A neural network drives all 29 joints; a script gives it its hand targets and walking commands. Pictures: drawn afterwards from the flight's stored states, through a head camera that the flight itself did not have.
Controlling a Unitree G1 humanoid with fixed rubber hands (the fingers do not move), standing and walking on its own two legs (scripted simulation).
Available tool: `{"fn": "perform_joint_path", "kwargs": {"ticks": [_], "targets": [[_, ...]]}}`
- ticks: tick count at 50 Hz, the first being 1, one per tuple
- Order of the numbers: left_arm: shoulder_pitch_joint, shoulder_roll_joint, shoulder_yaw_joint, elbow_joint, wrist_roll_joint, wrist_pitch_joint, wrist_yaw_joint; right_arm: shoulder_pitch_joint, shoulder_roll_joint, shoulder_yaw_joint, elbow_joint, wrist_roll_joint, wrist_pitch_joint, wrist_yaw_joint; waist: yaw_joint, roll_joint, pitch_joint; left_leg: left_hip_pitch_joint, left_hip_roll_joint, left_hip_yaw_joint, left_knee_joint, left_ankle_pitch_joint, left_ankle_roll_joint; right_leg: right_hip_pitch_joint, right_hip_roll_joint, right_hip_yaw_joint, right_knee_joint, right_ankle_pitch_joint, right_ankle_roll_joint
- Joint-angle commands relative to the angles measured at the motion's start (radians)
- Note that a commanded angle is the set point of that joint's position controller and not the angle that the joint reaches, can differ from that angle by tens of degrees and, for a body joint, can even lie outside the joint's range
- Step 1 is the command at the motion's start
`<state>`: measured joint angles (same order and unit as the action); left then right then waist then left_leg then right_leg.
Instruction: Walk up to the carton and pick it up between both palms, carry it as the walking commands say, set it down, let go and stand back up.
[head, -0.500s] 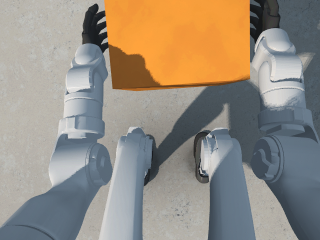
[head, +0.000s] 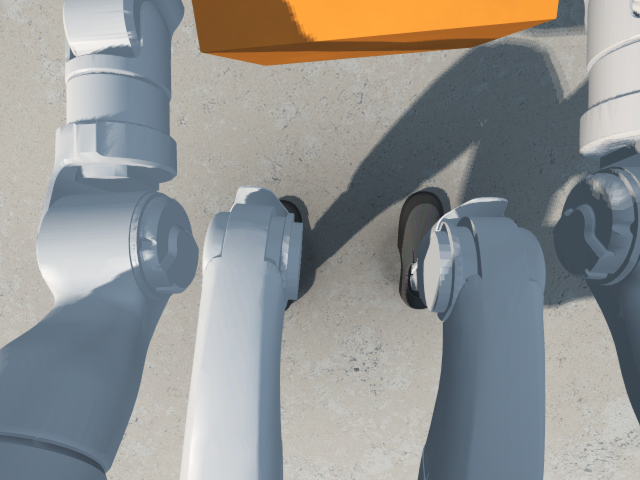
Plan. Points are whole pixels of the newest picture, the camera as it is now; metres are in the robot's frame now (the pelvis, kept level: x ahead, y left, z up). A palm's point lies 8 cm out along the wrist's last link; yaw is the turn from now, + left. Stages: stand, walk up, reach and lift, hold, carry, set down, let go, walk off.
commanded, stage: set down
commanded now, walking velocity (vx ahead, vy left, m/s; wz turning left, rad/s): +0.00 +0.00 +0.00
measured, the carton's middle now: out of the picture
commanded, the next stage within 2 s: none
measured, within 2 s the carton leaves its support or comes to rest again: rests again in 0.86 s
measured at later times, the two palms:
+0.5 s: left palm out of the picture +0.57 +0.18 -0.23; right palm out of the picture +0.59 -0.17 -0.22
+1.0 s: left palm out of the picture +0.57 +0.18 -0.24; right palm out of the picture +0.59 -0.17 -0.23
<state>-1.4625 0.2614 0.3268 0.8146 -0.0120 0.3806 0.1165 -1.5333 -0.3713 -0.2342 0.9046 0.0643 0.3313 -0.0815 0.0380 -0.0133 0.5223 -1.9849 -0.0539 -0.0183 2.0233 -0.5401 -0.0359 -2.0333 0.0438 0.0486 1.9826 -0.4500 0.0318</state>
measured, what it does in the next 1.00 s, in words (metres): lowers itself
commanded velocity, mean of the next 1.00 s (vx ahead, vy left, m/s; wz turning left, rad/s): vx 0.00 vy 0.00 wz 0.00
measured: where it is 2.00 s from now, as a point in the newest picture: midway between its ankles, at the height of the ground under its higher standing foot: (347, 273)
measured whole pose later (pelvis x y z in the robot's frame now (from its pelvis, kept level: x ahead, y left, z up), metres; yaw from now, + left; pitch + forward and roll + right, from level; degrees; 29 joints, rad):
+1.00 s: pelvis +0.03 +0.00 -0.06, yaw +1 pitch +31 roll +1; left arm -1.54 0.33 0.08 1.04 -0.22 0.26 0.17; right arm -1.55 -0.44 -0.07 1.09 0.22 0.21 -0.10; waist 0.02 0.00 0.52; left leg -2.16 -0.08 -0.01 2.25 -0.62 -0.03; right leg -2.21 0.04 0.05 2.21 -0.54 0.05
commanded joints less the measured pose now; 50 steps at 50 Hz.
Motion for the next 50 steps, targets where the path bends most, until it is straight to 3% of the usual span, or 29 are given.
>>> {"fn": "perform_joint_path", "kwargs": {"ticks": [1,5,9,15,19,24,34,41,44,48,50], "targets": [[-0.804,-0.875,-0.425,-0.210,-0.173,-0.090,-0.295,-0.670,0.972,0.305,-0.129,0.090,-0.053,0.254,-0.003,-0.021,-1.866,0.531,-0.037,0.098,-0.188,0.171,0.026,0.632,0.051,-0.130,-0.092,0.100,-0.045],[-0.834,-0.891,-0.474,-0.268,-0.210,-0.095,-0.303,-0.673,0.996,0.326,-0.183,0.115,-0.058,0.263,-0.020,-0.007,-2.025,0.605,-0.044,0.103,-0.143,0.305,0.023,0.687,0.057,-0.140,-0.042,0.242,-0.044],[-0.851,-0.883,-0.543,-0.362,-0.265,-0.110,-0.282,-0.692,0.993,0.389,-0.284,0.167,-0.067,0.252,-0.027,-0.002,-2.200,0.678,-0.053,0.102,-0.092,0.466,0.021,0.749,0.062,-0.141,0.010,0.403,-0.041],[-0.844,-0.823,-0.586,-0.439,-0.306,-0.148,-0.227,-0.726,0.916,0.473,-0.382,0.242,-0.103,0.219,-0.002,-0.006,-2.238,0.718,-0.054,0.086,-0.035,0.600,0.023,0.758,0.062,-0.124,0.069,0.510,-0.038],[-0.838,-0.774,-0.557,-0.386,-0.306,-0.174,-0.207,-0.756,0.863,0.477,-0.347,0.264,-0.129,0.205,0.020,-0.036,-2.080,0.638,-0.048,0.080,-0.019,0.551,0.027,0.722,0.053,-0.115,0.089,0.470,-0.033],[-0.869,-0.751,-0.540,-0.342,-0.319,-0.196,-0.204,-0.775,0.851,0.464,-0.295,0.280,-0.148,0.195,0.019,-0.065,-2.017,0.599,-0.041,0.087,-0.003,0.488,0.033,0.738,0.047,-0.116,0.105,0.439,-0.032],[-0.866,-0.781,-0.507,-0.188,-0.313,-0.196,-0.246,-0.737,0.884,0.385,-0.113,0.240,-0.148,0.218,0.005,-0.036,-1.743,0.464,-0.037,0.097,-0.006,0.328,0.035,0.611,0.044,-0.121,0.104,0.301,-0.044],[-0.898,-0.791,-0.525,-0.224,-0.334,-0.209,-0.251,-0.747,0.880,0.375,-0.146,0.233,-0.162,0.226,-0.017,-0.016,-1.800,0.491,-0.043,0.094,0.014,0.398,0.030,0.613,0.041,-0.121,0.126,0.371,-0.046],[-0.916,-0.782,-0.529,-0.249,-0.344,-0.216,-0.241,-0.773,0.867,0.387,-0.178,0.240,-0.171,0.221,-0.012,-0.022,-1.828,0.502,-0.046,0.091,0.020,0.425,0.029,0.625,0.040,-0.118,0.136,0.393,-0.047],[-0.862,-0.767,-0.503,-0.180,-0.329,-0.218,-0.236,-0.786,0.859,0.398,-0.177,0.239,-0.177,0.221,-0.003,-0.066,-1.739,0.458,-0.044,0.086,0.023,0.398,0.037,0.609,0.036,-0.118,0.133,0.367,-0.042],[-0.845,-0.775,-0.495,-0.155,-0.322,-0.221,-0.237,-0.784,0.851,0.393,-0.172,0.238,-0.181,0.225,0.001,-0.063,-1.699,0.450,-0.044,0.085,0.023,0.389,0.038,0.588,0.037,-0.120,0.134,0.355,-0.042]]}}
